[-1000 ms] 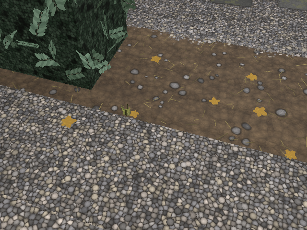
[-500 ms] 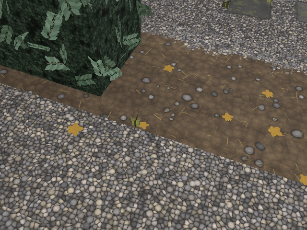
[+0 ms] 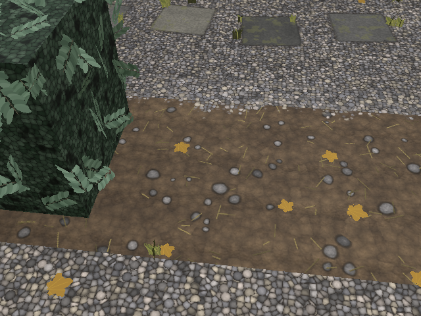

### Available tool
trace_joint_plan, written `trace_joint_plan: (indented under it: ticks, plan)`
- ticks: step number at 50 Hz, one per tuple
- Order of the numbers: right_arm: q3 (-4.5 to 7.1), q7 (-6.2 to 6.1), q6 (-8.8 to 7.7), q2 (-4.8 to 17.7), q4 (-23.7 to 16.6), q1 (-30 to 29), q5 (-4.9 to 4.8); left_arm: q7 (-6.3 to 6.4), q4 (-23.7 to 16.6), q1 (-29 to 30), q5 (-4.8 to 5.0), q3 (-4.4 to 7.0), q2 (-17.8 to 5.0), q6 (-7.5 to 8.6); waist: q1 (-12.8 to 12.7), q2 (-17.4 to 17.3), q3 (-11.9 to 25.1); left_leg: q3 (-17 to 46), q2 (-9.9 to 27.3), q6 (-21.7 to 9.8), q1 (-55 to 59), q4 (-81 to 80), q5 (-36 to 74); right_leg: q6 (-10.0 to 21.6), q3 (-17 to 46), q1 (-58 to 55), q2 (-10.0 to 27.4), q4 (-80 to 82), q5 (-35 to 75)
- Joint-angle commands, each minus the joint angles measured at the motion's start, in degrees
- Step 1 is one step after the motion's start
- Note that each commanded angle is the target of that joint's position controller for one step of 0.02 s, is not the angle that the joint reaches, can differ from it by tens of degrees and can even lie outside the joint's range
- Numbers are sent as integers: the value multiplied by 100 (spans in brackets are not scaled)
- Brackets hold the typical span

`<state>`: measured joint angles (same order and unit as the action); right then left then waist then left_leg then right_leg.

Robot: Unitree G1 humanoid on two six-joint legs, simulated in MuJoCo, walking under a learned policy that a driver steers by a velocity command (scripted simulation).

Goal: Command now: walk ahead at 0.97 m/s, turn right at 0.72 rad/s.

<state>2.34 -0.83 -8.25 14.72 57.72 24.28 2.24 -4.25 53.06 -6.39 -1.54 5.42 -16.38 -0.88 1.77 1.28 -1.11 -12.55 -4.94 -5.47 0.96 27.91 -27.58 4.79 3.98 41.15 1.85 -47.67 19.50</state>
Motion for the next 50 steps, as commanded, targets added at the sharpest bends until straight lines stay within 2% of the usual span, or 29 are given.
trace_joint_plan:
  ticks: [1,4,8,11,12,13,14,15,16,17,18,19,20,21,23,24,26,28,29,30,31,33,36,40,43,45,48,49,50]
  plan:
    - [105,-85,-106,530,76,605,86,-73,-356,827,-31,56,-312,90,201,-80,-1105,788,1601,45,-276,-839,1087,170,-364,745,-36,177,266]
    - [71,-163,-99,390,418,1430,187,-119,-686,1469,-65,32,-255,149,510,-146,-1456,367,1549,255,709,-363,2277,338,-740,1472,-85,513,-122]
    - [-38,-271,116,277,517,1294,22,-57,-753,1259,-146,-91,-105,255,223,-133,-1332,-475,1294,677,543,549,5100,587,-1719,-19,-447,1301,123]
    - [-116,-421,313,434,418,751,-60,15,-42,-1022,-231,-23,-359,153,-910,-191,-87,-400,1439,696,-1019,3599,6504,627,-1900,-3855,-692,1374,680]
    - [-25,-401,316,689,238,91,-39,97,427,-2442,-110,131,-615,95,-1717,247,397,-180,1179,781,-1753,5886,5624,1023,-1317,-5204,-365,1843,824]
    - [84,-307,431,754,-54,-1134,-129,202,738,-3332,32,249,-856,92,-2528,927,65,-315,301,749,-3004,8853,1147,1742,-770,-5997,109,3305,1203]
    - [82,-227,388,581,-556,-1734,-72,329,805,-3250,115,314,-1362,126,-2117,753,-153,171,151,514,-4590,9255,-1288,1510,-598,-6630,290,2229,1547]
    - [-43,-209,224,409,-1013,-637,-302,375,784,-3143,-110,197,-1455,248,-1141,646,967,1160,652,593,-6177,8770,-1189,2174,1043,-8690,1470,815,3562]
    - [-103,-162,217,589,-1023,-617,-123,360,679,-3091,-113,191,-1194,196,-1165,-734,1440,1482,950,495,-6714,8174,-923,2473,2053,-8827,1622,1265,729]
    - [-81,-121,121,625,-1093,-890,131,375,572,-2757,-23,36,-788,275,-845,-1465,778,1639,1103,339,-6599,7097,-86,1941,1920,-7690,1256,1967,-676]
    - [-56,-27,213,585,-1307,-782,119,647,281,-1494,-87,158,-1342,335,-35,-416,319,2088,1160,610,-6319,6092,9,2168,3145,-6112,1823,3083,-2441]
    - [28,15,316,864,-1253,-1008,302,690,19,-978,-51,61,-1142,417,210,-1256,-320,2171,1440,897,-5342,5148,9,2092,3078,-4279,1665,3563,-2584]
    - [49,13,420,872,-1390,-1265,243,648,-215,-568,-76,3,-1119,516,372,-1104,-838,2286,1646,1171,-4310,4109,171,2199,3212,-2511,1725,3744,-2279]
    - [47,-3,450,859,-1425,-1381,138,585,-223,-560,-86,-24,-1022,604,428,-1464,-1043,2186,1703,1310,-3521,3393,599,2137,2962,-1488,1440,3679,-1785]
    - [-42,77,423,469,-1426,-1455,-30,531,-239,-637,51,47,-1075,713,337,-886,-492,1718,1384,1124,-1677,2137,2033,1524,1810,-773,451,3443,-2078]
    - [-29,107,394,451,-1399,-1415,-159,492,-255,-659,81,69,-1061,699,254,-493,-358,1500,1197,1017,-1222,1866,2547,1334,1462,-803,75,3145,-2092]
    - [16,115,349,512,-1299,-1128,-186,381,-248,-837,111,119,-1098,625,244,-351,-107,1193,776,875,-631,1277,2470,1034,1157,-1269,-313,2135,-1114]
    - [257,18,318,958,-834,866,-80,322,-395,-546,100,126,-1151,632,1440,-592,1046,1148,586,771,1286,890,1514,626,851,-1227,-785,-787,-160]
    - [334,-48,310,1397,-669,1693,103,341,-757,-177,60,-124,-72,715,1589,-1805,1423,3031,2124,558,1803,290,-36,456,576,-363,-1258,-3374,-4215]
    - [276,-24,337,1455,-859,862,147,339,-1275,-773,244,-200,91,738,461,-2742,1564,6552,3200,241,1684,-1556,-780,462,244,736,-1178,-4167,-4882]
    - [296,-7,357,1157,-1072,-85,139,369,-1132,-897,113,-230,-92,571,171,-1775,813,6621,3229,-133,1027,-1599,-2697,502,118,1261,-587,-4500,-4395]
    - [233,41,382,633,-1072,-678,88,235,-1210,-480,-21,-231,-60,360,73,-680,-252,4442,2652,69,-398,-1378,-1525,400,-49,1092,-21,-4153,-3877]
    - [124,60,256,263,-684,-523,-57,8,-1749,113,6,-274,76,141,-170,-839,-378,2413,2194,434,-1059,-1687,294,202,12,790,270,-3468,-3410]
    - [206,109,49,467,-744,-872,-77,-33,-2104,566,34,-259,-189,45,-379,-643,-338,725,1907,388,-1088,-2243,2046,109,-352,271,325,-1925,-2245]
    - [251,68,49,635,-699,-543,-77,-113,-2234,1074,-4,-306,-215,37,-188,-276,-600,8,1836,328,-447,-2531,2762,319,-907,29,321,-440,-1948]
    - [266,30,133,807,-729,-315,-56,-107,-2204,1114,9,-322,-215,58,-189,-358,-486,-373,1806,361,27,-2093,4985,526,-1348,-561,2,226,-2156]
    - [308,-81,347,1259,-722,-78,-65,29,-1674,-386,-151,-227,-427,215,-872,-668,248,-176,2085,253,295,213,8301,726,-1219,-2419,-762,1087,-2716]
    - [287,-90,380,1260,-767,-201,-103,114,-1192,-1548,-170,-152,-492,298,-1350,-615,712,-189,1985,267,-139,1565,7799,840,-901,-3791,-723,1852,-1879]
    - [222,-39,392,893,-846,22,-105,228,-994,-1721,-252,-54,-818,320,-1164,-96,1104,-49,1500,333,-1468,3369,3651,775,-54,-5217,15,1588,-1641]
